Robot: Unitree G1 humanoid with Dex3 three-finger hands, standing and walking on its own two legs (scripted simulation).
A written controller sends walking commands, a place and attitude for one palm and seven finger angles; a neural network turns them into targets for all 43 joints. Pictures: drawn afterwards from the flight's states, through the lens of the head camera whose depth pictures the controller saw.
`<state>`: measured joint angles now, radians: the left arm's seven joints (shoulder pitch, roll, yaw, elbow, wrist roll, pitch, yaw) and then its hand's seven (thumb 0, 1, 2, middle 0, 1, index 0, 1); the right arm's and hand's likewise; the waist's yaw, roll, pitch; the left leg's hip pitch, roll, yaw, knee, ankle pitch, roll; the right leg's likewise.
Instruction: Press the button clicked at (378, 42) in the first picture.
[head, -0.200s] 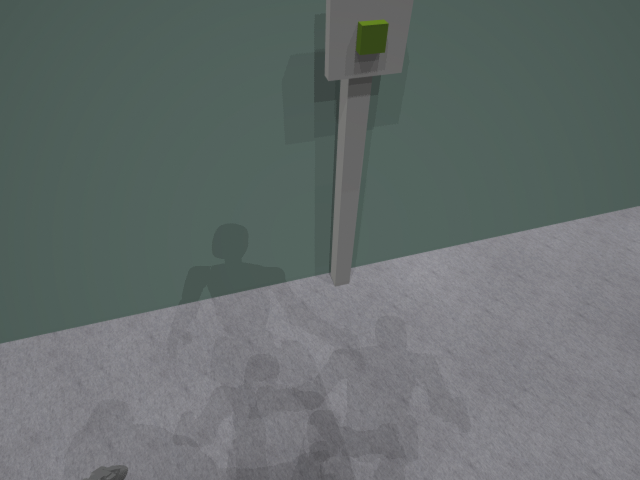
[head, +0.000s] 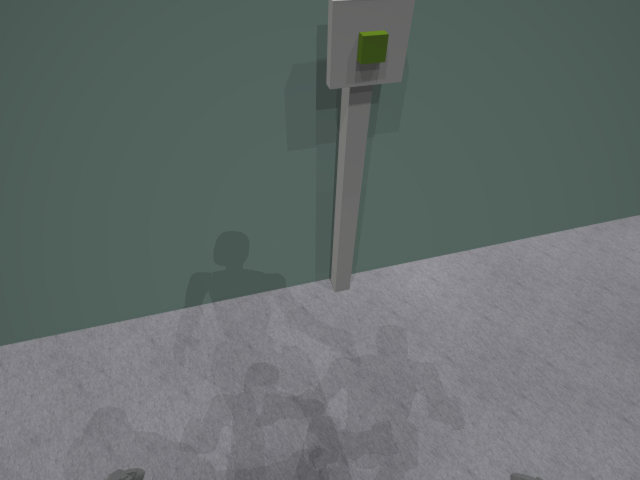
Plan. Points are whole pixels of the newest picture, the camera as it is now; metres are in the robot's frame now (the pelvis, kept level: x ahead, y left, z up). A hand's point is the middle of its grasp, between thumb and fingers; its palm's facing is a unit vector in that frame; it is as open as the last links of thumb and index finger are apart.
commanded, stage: stand and wait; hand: left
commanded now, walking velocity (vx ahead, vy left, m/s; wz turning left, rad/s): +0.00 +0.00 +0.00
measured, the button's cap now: (371, 46) +0.93 -0.05 +0.17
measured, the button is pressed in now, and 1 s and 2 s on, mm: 0 0 0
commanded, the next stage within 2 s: look at it before walking up in 0.64 s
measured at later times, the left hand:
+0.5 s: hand out of the picture +0.04 +0.24 -0.15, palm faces -0.02 -0.94 -0.34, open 7.4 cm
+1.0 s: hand out of the picture +0.07 +0.23 -0.15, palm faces -0.04 -0.95 -0.32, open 7.4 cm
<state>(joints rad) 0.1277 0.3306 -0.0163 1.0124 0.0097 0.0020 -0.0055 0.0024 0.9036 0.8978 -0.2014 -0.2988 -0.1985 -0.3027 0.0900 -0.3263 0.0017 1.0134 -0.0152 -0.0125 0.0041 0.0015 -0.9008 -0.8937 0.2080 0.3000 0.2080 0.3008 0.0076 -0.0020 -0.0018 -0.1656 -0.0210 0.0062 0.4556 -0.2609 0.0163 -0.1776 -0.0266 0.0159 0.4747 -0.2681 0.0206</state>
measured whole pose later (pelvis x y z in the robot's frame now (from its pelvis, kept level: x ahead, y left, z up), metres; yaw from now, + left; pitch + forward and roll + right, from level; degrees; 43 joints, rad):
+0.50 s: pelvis -0.02 -0.01 +0.00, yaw +0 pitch -2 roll +0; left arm 0.17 0.34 -0.01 1.09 0.01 0.00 -0.01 0.00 0.90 0.90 -0.20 -0.30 -0.20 -0.30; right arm 0.15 -0.34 0.00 1.11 -0.01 0.00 0.01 0.00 -0.90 -0.89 0.21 0.30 0.21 0.30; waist 0.00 0.00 0.02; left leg -0.16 0.00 0.00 0.40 -0.21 0.00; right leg -0.17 -0.01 0.01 0.42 -0.21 0.00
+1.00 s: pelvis -0.01 -0.01 +0.01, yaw -1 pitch -1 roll +0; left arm 0.14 0.33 -0.01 1.09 0.01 -0.01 -0.01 0.00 0.90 0.90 -0.20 -0.30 -0.20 -0.30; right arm 0.12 -0.33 0.00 1.12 -0.01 -0.01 0.01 0.00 -0.90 -0.89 0.21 0.30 0.21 0.30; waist 0.00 0.00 0.02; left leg -0.15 0.00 0.01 0.38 -0.20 0.00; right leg -0.17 0.00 0.02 0.40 -0.21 0.00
